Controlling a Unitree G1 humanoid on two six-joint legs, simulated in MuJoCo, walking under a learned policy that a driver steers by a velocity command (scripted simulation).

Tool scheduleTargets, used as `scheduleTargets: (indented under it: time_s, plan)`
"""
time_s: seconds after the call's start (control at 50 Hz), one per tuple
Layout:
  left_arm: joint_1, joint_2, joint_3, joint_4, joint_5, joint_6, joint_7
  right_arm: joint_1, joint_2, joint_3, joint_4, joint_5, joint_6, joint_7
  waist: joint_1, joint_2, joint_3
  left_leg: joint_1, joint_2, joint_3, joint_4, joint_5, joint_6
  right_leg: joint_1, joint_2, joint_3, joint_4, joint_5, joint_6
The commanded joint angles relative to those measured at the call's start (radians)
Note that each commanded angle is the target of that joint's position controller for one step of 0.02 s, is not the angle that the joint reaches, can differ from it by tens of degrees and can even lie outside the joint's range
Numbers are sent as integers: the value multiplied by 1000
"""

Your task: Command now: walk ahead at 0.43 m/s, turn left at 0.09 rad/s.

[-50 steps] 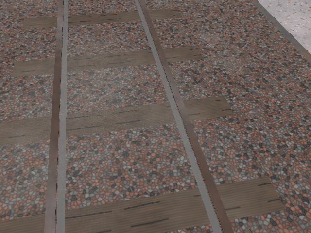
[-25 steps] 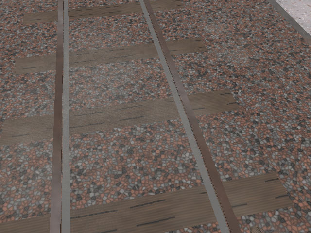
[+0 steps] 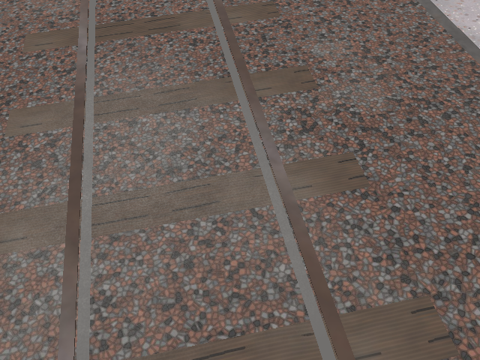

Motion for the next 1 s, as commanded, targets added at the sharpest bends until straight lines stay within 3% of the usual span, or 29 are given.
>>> scheduleTargets:
  time_s: [0.02,0.12,0.18,0.24,0.3,0.34,0.36,0.38,0.4,0.42,0.46,0.48,0.52,0.58,0.68,0.8,0.84,0.88,0.9,0.92,0.94,0.96,0.98,1.0]
  plan:
    - [84,75,-1,-6,-1,-25,11,23,-18,-6,-44,-3,7,13,-19,-77,76,-230,47,-25,15,88,-7,89,-270,284,-313,80,-89]
    - [167,70,-15,19,6,-40,19,-177,-16,-8,-122,9,27,19,6,-89,118,-356,17,-7,-115,204,-16,132,-248,104,-324,354,-61]
    - [163,62,-22,16,2,-46,24,-298,3,5,-173,11,23,25,19,-99,134,-293,-3,56,-314,289,-13,114,-231,13,-327,468,-45]
    - [193,82,-20,28,0,-49,35,-371,-1,8,-212,12,22,29,29,-99,136,-225,-28,117,-450,299,19,175,-254,-38,-298,631,-38]
    - [173,124,-9,24,0,-46,50,-275,-40,-10,-197,8,18,19,-27,-127,52,-91,-105,169,-478,207,79,275,-273,-91,-96,1071,-17]
    - [143,155,3,7,6,-30,52,-66,-84,-36,-136,4,13,12,-112,-152,-64,112,-149,160,-509,135,132,262,-288,-101,214,1131,-20]
    - [116,168,8,-10,2,-27,43,54,-119,-57,-104,-8,10,7,-179,-132,-114,290,-126,96,-599,122,171,145,-268,-114,451,949,-15]
    - [106,115,1,-52,6,-29,29,118,-204,-83,-102,-13,13,-1,-181,12,-196,482,116,-226,-615,46,246,-83,-182,-119,807,325,1]
    - [115,74,0,-121,-17,-33,8,71,-255,-92,-125,-3,27,4,-103,171,-262,671,319,-809,-796,-10,420,-465,34,36,1102,-284,34]
    - [-3,126,6,-150,-4,-45,2,23,-228,-86,-123,18,32,1,-102,15,-150,594,286,-711,-857,-73,370,-586,-53,155,1078,-166,14]
    - [-48,126,8,-167,-8,-60,2,-66,-137,-62,-134,18,22,-5,-23,-119,-1,342,221,-495,-895,144,276,-514,-127,146,901,-29,22]
    - [-43,116,8,-169,8,-45,5,-84,-118,-54,-140,22,13,-12,9,-131,11,257,171,-415,-894,260,247,-445,-146,149,839,-28,41]
    - [-21,93,4,-177,29,-4,-2,-69,-118,-47,-138,30,-8,-17,39,-90,-3,190,116,-324,-895,393,229,-378,-158,140,753,-39,75]
    - [-120,97,4,-230,31,25,-9,-8,-163,-54,-135,35,-17,-18,24,-39,18,168,69,-274,-909,446,204,-430,-162,104,624,43,114]
    - [-335,116,2,-320,23,32,-19,114,-163,-53,-140,32,-4,-16,-62,16,23,296,49,-300,-885,505,133,-545,-135,94,411,223,130]
    - [-501,125,-16,-409,11,16,-29,181,-182,-56,-159,15,3,-30,-111,44,31,446,73,-363,-805,614,143,-552,-74,94,214,220,105]
    - [-456,144,-15,-413,7,6,-28,147,-200,-60,-174,13,0,-39,-73,56,21,442,87,-371,-771,663,117,-435,-59,103,124,203,78]
    - [-270,186,3,-358,5,-7,-14,100,-218,-63,-186,13,-12,-35,7,55,-55,390,66,-337,-628,879,70,-151,-8,77,71,150,35]
    - [-122,209,14,-318,7,-18,-2,86,-219,-62,-186,17,-20,-26,83,20,-132,347,20,-292,-450,871,50,38,-24,80,13,193,7]
    - [31,265,28,-304,31,-26,15,101,-161,-45,-210,24,-28,-18,132,-53,-262,206,-29,-255,-197,588,37,268,-215,273,15,38,-37]
    - [68,365,53,-288,50,-16,11,272,-66,-30,-211,68,-23,-15,54,-332,-386,-97,-205,-150,122,-184,-7,509,-490,775,-72,35,-193]
    - [13,287,47,-289,22,-2,-1,257,-154,-38,-185,27,-14,-24,34,-200,-313,-195,-135,-166,217,-177,7,409,-466,889,-142,-119,-196]
    - [-83,202,27,-305,11,-2,-5,153,-158,-39,-197,15,-10,-19,19,-95,-140,-210,-93,-160,202,-74,1,244,-416,713,-167,-124,-170]
    - [-129,155,13,-304,14,-8,-8,79,-140,-33,-214,11,-10,-16,15,-35,-55,-195,-71,-151,152,-25,-6,132,-367,566,-174,93,-147]
Velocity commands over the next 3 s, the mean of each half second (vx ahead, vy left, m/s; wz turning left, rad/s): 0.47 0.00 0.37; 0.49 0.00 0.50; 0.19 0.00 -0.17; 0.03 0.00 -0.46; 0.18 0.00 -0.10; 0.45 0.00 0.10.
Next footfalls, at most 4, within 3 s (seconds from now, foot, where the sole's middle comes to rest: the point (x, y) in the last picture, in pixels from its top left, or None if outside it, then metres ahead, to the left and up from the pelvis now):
0.36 left None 0.35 0.08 -0.78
0.92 right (245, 290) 0.72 0.05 -0.78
1.38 left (173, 285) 0.75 0.27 -0.78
1.82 right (248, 292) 0.72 0.04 -0.78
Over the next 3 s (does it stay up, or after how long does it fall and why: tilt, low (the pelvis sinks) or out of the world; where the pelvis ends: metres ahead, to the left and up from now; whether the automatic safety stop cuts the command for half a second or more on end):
stays up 0.96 0.07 0.00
